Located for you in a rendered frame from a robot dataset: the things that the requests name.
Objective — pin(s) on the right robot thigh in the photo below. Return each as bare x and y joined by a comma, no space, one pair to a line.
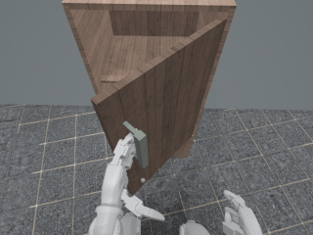
192,228

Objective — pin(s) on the robot thigh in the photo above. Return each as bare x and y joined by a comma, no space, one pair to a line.
192,228
131,225

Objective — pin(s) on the robot right hand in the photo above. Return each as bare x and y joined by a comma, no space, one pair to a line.
244,221

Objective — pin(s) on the left robot thigh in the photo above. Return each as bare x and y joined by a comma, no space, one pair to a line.
131,225

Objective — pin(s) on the robot left hand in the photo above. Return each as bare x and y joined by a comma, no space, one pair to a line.
115,178

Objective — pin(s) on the robot left forearm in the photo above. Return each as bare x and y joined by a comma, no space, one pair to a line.
108,221

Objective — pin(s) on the cupboard door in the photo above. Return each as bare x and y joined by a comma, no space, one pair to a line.
162,98

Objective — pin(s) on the handle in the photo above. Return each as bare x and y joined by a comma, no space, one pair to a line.
141,145

